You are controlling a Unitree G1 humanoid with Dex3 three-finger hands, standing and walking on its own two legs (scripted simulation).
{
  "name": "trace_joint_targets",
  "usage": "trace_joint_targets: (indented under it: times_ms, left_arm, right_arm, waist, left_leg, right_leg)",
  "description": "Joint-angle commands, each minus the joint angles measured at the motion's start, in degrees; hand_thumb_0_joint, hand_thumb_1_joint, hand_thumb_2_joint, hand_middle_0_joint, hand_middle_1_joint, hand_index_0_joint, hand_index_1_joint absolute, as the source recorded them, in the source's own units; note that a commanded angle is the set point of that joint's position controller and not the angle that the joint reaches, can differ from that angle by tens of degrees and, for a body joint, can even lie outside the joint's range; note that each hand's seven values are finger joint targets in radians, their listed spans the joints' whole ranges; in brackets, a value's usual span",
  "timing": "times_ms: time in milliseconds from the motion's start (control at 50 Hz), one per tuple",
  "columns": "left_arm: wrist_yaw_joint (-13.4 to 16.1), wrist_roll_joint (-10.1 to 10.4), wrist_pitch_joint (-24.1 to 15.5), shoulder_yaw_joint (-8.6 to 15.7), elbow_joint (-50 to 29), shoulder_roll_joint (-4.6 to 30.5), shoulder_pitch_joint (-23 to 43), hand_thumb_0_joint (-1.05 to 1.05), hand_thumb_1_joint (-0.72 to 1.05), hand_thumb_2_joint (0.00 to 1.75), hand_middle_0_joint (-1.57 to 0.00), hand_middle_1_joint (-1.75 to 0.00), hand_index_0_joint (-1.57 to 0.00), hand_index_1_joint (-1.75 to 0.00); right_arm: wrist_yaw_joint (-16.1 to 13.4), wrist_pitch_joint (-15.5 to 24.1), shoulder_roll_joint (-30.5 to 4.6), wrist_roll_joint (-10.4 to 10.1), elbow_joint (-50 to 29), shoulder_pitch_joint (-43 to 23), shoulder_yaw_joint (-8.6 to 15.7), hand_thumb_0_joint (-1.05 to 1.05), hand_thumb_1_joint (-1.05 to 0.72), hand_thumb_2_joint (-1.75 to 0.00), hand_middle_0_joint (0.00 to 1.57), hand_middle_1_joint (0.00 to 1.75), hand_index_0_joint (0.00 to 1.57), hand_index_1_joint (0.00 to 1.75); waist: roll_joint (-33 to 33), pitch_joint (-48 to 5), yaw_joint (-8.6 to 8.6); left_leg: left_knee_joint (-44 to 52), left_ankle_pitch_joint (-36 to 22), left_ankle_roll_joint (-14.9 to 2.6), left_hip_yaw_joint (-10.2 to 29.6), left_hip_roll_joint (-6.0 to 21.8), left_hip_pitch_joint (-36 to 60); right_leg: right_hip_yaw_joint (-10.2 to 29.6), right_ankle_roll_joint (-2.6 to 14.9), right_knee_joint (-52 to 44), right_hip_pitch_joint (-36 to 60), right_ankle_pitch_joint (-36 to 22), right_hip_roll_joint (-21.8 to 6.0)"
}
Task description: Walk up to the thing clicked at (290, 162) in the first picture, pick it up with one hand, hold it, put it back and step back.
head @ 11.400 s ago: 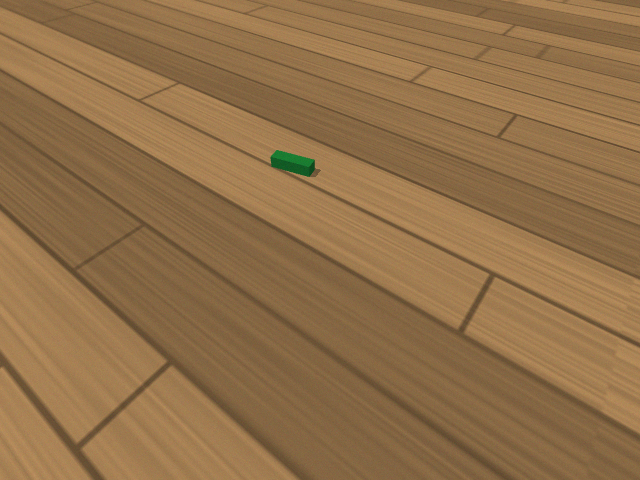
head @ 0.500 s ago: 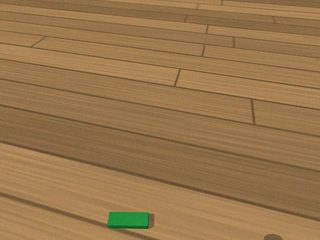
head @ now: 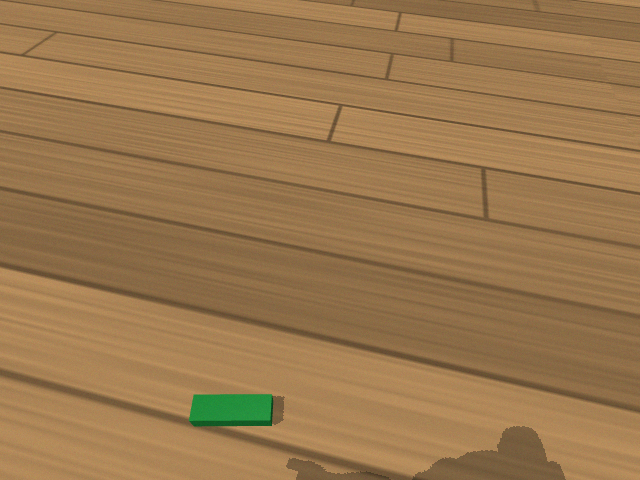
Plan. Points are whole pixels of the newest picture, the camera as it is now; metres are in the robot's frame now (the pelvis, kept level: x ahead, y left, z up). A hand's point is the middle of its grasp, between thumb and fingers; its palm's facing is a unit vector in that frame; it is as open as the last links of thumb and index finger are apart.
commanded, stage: walk up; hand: left
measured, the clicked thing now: (233, 410) +0.39 +0.26 -0.74
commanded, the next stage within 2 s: stand in 1.44 s
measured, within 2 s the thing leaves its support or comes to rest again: neither
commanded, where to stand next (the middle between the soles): +0.03 -0.01 m, yaw +2 degrees
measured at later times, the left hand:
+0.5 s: hand out of the picture +0.08 +0.23 -0.15, palm faces +0.04 -0.93 -0.36, open 7.4 cm
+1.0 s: hand out of the picture +0.06 +0.24 -0.14, palm faces +0.05 -0.93 -0.37, open 7.4 cm
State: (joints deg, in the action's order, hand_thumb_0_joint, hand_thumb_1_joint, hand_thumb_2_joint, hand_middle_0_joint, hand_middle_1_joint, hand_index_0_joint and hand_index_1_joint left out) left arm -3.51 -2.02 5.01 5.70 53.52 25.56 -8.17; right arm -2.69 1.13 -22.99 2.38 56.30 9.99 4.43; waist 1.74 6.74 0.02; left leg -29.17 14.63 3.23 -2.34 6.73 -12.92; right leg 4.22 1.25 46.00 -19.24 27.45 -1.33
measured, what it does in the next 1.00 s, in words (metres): steps on the spot: right foot, then left foot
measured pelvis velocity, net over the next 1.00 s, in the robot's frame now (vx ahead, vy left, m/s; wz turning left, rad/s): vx -0.01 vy -0.03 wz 0.06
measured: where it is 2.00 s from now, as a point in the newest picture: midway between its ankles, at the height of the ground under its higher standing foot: outside the picture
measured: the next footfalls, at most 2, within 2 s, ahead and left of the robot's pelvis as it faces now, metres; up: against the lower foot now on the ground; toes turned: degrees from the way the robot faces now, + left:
right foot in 0.04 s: +0.04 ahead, -0.16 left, +0.00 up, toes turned +2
left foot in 0.34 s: +0.03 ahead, +0.09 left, +0.00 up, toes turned +1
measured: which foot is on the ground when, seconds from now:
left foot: down 0.00-0.06, up 0.08-0.32, down 0.34-1.00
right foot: up 0.00-0.02, down 0.04-1.00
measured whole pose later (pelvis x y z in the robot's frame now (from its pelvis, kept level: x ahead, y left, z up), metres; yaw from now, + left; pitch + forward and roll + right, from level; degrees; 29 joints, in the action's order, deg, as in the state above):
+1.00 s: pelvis -0.01 -0.03 +0.01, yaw +3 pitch -3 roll +0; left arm -0.2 -1.1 -1.2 1.0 62.8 21.1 -6.2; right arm 1.7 -1.5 -20.4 0.8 60.6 5.7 1.9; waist -0.4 3.8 0.7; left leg -22.4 11.4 -0.6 2.0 -1.1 -8.0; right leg -0.8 -1.7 21.3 -7.4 11.0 -2.2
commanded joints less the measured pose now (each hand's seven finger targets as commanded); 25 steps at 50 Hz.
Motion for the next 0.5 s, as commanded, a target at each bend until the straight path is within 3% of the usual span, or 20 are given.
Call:
trace_joint_targets:
  times_ms: [0,20,40,60,80,100,120,140,180,220,280,300,320,340,360,380,400,440,460,480]
  left_arm:
    - [1.2,0.0,-2.5,2.3,-0.6,6.6,-8.3,0.0,0.9,0.9,-0.2,-0.3,-0.2,-0.3]
    - [1.8,-0.6,-3.3,3.4,-1.2,11.3,-8.0,0.0,0.9,0.9,-0.2,-0.3,-0.2,-0.3]
    - [2.3,-1.1,-4.2,3.7,-4.2,16.0,-4.8,0.0,0.9,0.9,-0.2,-0.3,-0.2,-0.3]
    - [2.4,-1.4,-4.2,3.4,-5.0,17.9,-1.4,0.0,0.9,0.9,-0.2,-0.3,-0.2,-0.3]
    - [2.7,-0.6,-4.3,2.9,-5.6,15.2,0.7,0.0,0.9,0.9,-0.2,-0.3,-0.2,-0.3]
    - [3.1,-0.3,-4.6,1.8,-5.5,12.3,3.5,0.0,0.9,0.9,-0.2,-0.3,-0.2,-0.3]
    - [3.5,0.0,-5.0,1.4,-5.6,10.8,3.9,0.0,0.9,0.9,-0.2,-0.3,-0.2,-0.3]
    - [3.7,0.3,-5.4,1.4,-5.2,10.5,2.4,0.0,0.9,0.9,-0.2,-0.3,-0.2,-0.3]
    - [4.1,0.3,-6.1,1.3,-4.5,10.8,-1.2,0.0,0.9,0.9,-0.2,-0.3,-0.2,-0.3]
    - [4.5,0.7,-6.6,1.6,-3.9,11.5,-2.9,0.0,0.9,0.9,-0.2,-0.3,-0.2,-0.3]
    - [4.9,1.3,-6.8,1.2,-4.9,11.9,-0.5,0.0,0.9,0.9,-0.2,-0.3,-0.2,-0.3]
    - [4.9,1.7,-6.6,0.9,-5.3,11.5,1.3,0.0,0.9,0.9,-0.2,-0.3,-0.2,-0.3]
    - [4.8,2.1,-6.4,0.3,-5.7,10.2,2.1,0.0,0.9,0.9,-0.2,-0.3,-0.2,-0.3]
    - [4.8,2.6,-6.4,-0.5,-6.1,7.5,1.7,0.0,0.9,0.9,-0.2,-0.3,-0.2,-0.3]
    - [4.9,3.2,-5.9,-0.7,-4.9,6.5,1.5,0.0,0.9,0.9,-0.2,-0.3,-0.2,-0.3]
    - [5.1,2.5,-5.6,-0.5,-3.2,7.2,0.7,0.0,0.9,0.9,-0.2,-0.3,-0.2,-0.3]
    - [5.1,2.1,-6.0,-0.9,-2.6,6.2,0.4,0.0,0.9,0.9,-0.2,-0.3,-0.2,-0.3]
    - [4.9,1.9,-7.1,-0.9,-1.2,7.2,-0.2,0.0,0.9,0.9,-0.2,-0.3,-0.2,-0.3]
    - [5.0,1.8,-7.5,-0.9,-0.5,8.4,-1.0,0.0,0.9,0.9,-0.2,-0.3,-0.2,-0.3]
    - [4.9,1.6,-7.6,-0.6,-0.3,10.2,0.1,0.0,0.9,0.9,-0.2,-0.3,-0.2,-0.3]
  right_arm:
    - [0.7,-0.2,-13.8,-0.5,-6.9,-3.7,2.5,0.0,-0.9,-0.9,0.2,0.3,0.2,0.3]
    - [0.8,-0.7,-9.6,-1.0,-7.5,-1.1,1.3,0.0,-0.9,-0.9,0.2,0.3,0.2,0.3]
    - [0.6,-1.4,-5.5,-1.7,-8.6,-1.0,-0.1,0.0,-0.9,-0.9,0.2,0.3,0.2,0.3]
    - [0.0,-1.8,-10.0,-2.0,-8.0,-2.3,1.5,0.0,-0.9,-0.9,0.2,0.3,0.2,0.3]
    - [0.1,-1.8,-11.8,-2.4,-6.8,-1.1,2.0,0.0,-0.9,-0.9,0.2,0.3,0.2,0.3]
    - [0.4,-1.7,-11.4,-2.7,-5.2,1.7,1.8,0.0,-0.9,-0.9,0.2,0.3,0.2,0.3]
    - [0.5,-1.4,-11.0,-3.3,-4.2,3.8,1.3,0.0,-0.9,-0.9,0.2,0.3,0.2,0.3]
    - [0.8,-1.1,-10.8,-3.2,-3.7,4.8,0.8,0.0,-0.9,-0.9,0.2,0.3,0.2,0.3]
    - [1.2,-1.3,-10.8,-2.0,-4.2,2.6,0.6,0.0,-0.9,-0.9,0.2,0.3,0.2,0.3]
    - [1.4,-1.4,-10.1,-1.6,-5.1,0.3,0.2,0.0,-0.9,-0.9,0.2,0.3,0.2,0.3]
    - [1.8,-1.4,-10.0,-1.0,-4.6,2.5,0.9,0.0,-0.9,-0.9,0.2,0.3,0.2,0.3]
    - [1.9,-1.2,-9.8,-0.9,-3.9,4.7,1.1,0.0,-0.9,-0.9,0.2,0.3,0.2,0.3]
    - [2.0,-0.8,-10.3,-0.6,-3.6,5.7,1.4,0.0,-0.9,-0.9,0.2,0.3,0.2,0.3]
    - [2.0,-0.4,-13.5,-0.1,-4.2,4.2,2.3,0.0,-0.9,-0.9,0.2,0.3,0.2,0.3]
    - [2.4,-0.3,-15.5,-0.8,-5.9,-1.7,2.4,0.0,-0.9,-0.9,0.2,0.3,0.2,0.3]
    - [2.8,-0.2,-14.4,-1.2,-6.3,-3.0,2.1,0.0,-0.9,-0.9,0.2,0.3,0.2,0.3]
    - [3.0,-0.3,-12.5,-1.3,-5.9,-3.1,1.4,0.0,-0.9,-0.9,0.2,0.3,0.2,0.3]
    - [2.9,-0.8,-10.8,-1.8,-6.1,-4.6,0.5,0.0,-0.9,-0.9,0.2,0.3,0.2,0.3]
    - [2.9,-1.0,-10.0,-2.1,-5.6,-4.4,0.4,0.0,-0.9,-0.9,0.2,0.3,0.2,0.3]
    - [2.7,-1.4,-9.7,-2.1,-5.2,-3.5,0.4,0.0,-0.9,-0.9,0.2,0.3,0.2,0.3]
  waist:
    - [-8.3,-7.9,2.84]
    - [4.8,-6.7,3.04]
    - [15.2,-4.7,2.57]
    - [10.2,-4.5,2.36]
    - [5.5,-2.9,1.29]
    - [4.6,-3.0,-0.61]
    - [6.3,-5.2,-1.19]
    - [7.6,-7.7,-0.75]
    - [5.7,-7.7,1.61]
    - [5.3,-6.7,2.44]
    - [5.9,-8.0,0.4]
    - [6.0,-8.8,-1.05]
    - [4.0,-9.6,-2.01]
    - [-3.6,-11.6,-0.72]
    - [-8.2,-9.2,1.4]
    - [-9.5,-8.7,1.39]
    - [-7.8,-8.5,1.54]
    - [-7.4,-8.1,2.26]
    - [-7.3,-8.4,2.16]
    - [-5.1,-7.8,0.88]
  left_leg:
    - [-8.0,-11.2,-10.33,1.7,5.0,-5.2]
    - [-18.3,1.7,-7.31,-2.1,-1.1,-11.3]
    - [-27.7,23.4,-4.18,2.3,-8.1,-16.6]
    - [-31.7,24.1,-4.4,10.3,-6.9,-10.0]
    - [-33.9,21.0,-4.52,12.0,-6.7,-10.0]
    - [-33.1,17.7,-4.3,12.5,-5.7,-11.3]
    - [-30.1,15.3,-3.68,11.4,-4.9,-12.4]
    - [-26.9,14.5,-3.34,10.5,-4.4,-11.5]
    - [-21.6,16.7,-3.24,9.7,-5.2,-11.8]
    - [-15.0,16.6,-3.7,8.5,-4.6,-10.7]
    - [-6.6,10.5,-4.7,5.5,-5.8,-4.4]
    - [-0.7,5.3,-5.17,4.6,-6.3,-0.1]
    - [6.6,-4.7,-5.98,6.1,-5.3,4.7]
    - [6.8,-16.2,-8.65,16.5,1.4,8.2]
    - [6.6,-15.7,-13.44,20.9,6.2,2.9]
    - [6.1,-15.5,-16.23,21.6,8.4,-0.2]
    - [5.4,-16.3,-15.21,19.3,7.1,0.0]
    - [2.0,-17.9,-9.56,12.2,1.4,-2.1]
    - [0.5,-15.0,-7.03,10.2,-1.6,-1.6]
    - [-0.3,-9.2,-5.86,9.2,-3.4,-0.9]
  right_leg:
    - [-6.7,-0.42,-20.0,13.6,-12.2,3.2]
    - [3.9,0.88,-26.4,14.7,-15.2,-3.0]
    - [23.3,6.09,-33.1,7.4,-13.3,-15.7]
    - [27.8,13.28,-33.6,-1.4,-7.3,-19.6]
    - [22.2,13.05,-31.0,-0.9,-9.2,-17.2]
    - [15.4,11.35,-27.4,2.2,-12.5,-13.9]
    - [12.0,9.99,-25.7,7.0,-15.0,-11.7]
    - [11.6,9.99,-24.3,9.8,-18.5,-12.7]
    - [12.1,10.97,-21.9,13.8,-27.0,-14.3]
    - [11.9,11.81,-20.0,14.8,-38.0,-16.6]
    - [9.4,10.43,-16.0,12.6,-46.6,-15.9]
    - [7.9,8.89,-14.1,10.5,-44.9,-14.9]
    - [5.8,6.45,-12.0,7.7,-41.1,-13.2]
    - [2.2,2.76,-8.3,3.6,-32.5,-7.8]
    - [-4.5,0.04,-7.0,3.8,-12.8,0.0]
    - [-4.3,0.08,-5.9,7.6,-2.0,0.4]
    - [-3.8,0.39,-10.6,8.7,-2.4,0.4]
    - [-1.4,1.17,-17.4,13.4,-18.0,-2.6]
    - [2.1,2.55,-19.7,13.4,-23.3,-5.5]
    - [4.9,4.24,-20.7,11.4,-23.1,-8.5]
